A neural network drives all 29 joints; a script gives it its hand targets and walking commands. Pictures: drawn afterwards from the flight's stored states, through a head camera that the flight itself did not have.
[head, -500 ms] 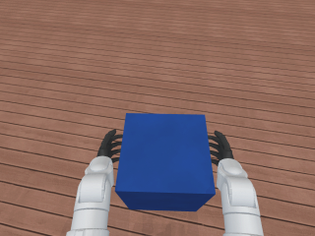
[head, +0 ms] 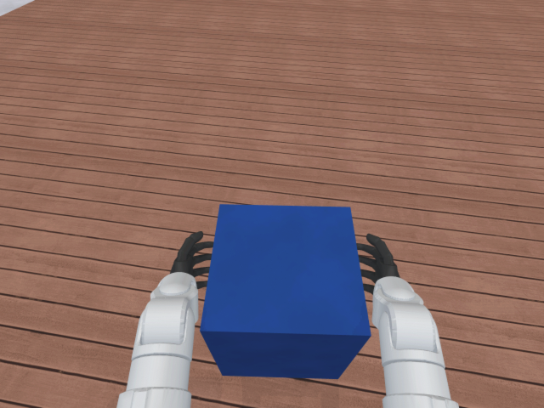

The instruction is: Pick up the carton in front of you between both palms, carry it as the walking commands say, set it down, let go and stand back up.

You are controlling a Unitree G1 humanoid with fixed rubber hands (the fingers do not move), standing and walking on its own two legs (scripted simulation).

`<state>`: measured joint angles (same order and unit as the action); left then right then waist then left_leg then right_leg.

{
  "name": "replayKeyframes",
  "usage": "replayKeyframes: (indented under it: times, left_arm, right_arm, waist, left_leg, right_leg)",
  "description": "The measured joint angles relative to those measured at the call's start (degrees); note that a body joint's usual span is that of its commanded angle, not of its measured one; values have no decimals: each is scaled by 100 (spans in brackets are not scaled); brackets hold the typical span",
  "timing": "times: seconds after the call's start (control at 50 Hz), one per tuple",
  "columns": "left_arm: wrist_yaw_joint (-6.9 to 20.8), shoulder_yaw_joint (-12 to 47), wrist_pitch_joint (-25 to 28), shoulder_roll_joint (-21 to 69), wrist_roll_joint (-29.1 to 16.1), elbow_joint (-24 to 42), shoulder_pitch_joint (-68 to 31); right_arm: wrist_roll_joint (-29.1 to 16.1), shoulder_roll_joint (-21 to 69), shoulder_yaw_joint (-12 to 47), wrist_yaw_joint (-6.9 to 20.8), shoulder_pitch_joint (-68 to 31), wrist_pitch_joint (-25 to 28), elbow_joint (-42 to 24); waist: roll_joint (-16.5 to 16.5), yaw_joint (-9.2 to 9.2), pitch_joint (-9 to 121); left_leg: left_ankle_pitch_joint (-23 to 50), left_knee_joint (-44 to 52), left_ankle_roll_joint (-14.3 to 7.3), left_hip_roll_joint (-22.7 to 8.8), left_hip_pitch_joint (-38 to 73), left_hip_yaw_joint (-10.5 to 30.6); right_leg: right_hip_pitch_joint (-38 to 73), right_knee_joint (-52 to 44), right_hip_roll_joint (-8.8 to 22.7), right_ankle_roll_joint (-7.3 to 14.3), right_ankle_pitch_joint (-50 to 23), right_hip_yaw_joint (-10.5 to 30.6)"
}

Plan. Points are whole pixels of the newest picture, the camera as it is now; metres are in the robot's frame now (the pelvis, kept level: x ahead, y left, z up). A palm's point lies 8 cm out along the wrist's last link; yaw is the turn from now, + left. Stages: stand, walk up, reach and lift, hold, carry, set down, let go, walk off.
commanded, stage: carry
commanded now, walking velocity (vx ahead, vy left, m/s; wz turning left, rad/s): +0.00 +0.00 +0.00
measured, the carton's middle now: (282, 296) +0.31 +0.00 -0.05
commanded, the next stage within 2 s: hold in 1.36 s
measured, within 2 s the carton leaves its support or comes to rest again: neither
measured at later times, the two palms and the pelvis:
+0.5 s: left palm (179, 307) +0.25 +0.14 +0.04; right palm (396, 311) +0.25 -0.15 +0.04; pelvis -0.04 +0.00 +0.00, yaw +0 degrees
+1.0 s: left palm (182, 323) +0.22 +0.14 +0.04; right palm (406, 327) +0.23 -0.16 +0.04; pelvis -0.07 -0.01 +0.00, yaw +0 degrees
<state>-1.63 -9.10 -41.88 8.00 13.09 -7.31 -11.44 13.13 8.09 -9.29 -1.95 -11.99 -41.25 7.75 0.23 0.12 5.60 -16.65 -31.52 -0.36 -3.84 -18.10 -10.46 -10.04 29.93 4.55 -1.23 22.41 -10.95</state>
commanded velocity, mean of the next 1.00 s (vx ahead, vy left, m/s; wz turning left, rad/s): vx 0.00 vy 0.00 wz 0.00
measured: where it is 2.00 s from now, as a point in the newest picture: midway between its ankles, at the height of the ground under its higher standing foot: outside the picture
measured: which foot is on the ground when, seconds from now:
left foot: down 0.00-1.00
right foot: down 0.00-1.00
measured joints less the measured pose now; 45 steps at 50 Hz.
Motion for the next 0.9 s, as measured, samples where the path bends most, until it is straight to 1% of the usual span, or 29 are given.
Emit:
replayKeyframes:
  times: [0.14,0.48,0.9]
  left_arm:
    - [-6,12,-10,-6,-1,-67,36]
    - [19,-101,-41,21,80,-326,-121]
    - [30,-99,-65,25,108,-292,-137]
  right_arm:
    - [9,-6,7,0,34,-15,63]
    - [95,20,-124,34,-109,-39,314]
    - [111,24,-126,44,-125,-57,288]
  waist:
    - [12,-16,-3]
    - [-11,-21,21]
    - [-22,-11,-28]
  left_leg:
    - [-16,-120,-3,-29,-49,2]
    - [395,153,-16,-67,-41,6]
    - [653,237,13,-131,-201,42]
  right_leg:
    - [-32,98,1,53,73,-16]
    - [-102,-2,-53,139,-232,-48]
    - [-325,66,-110,237,-380,-75]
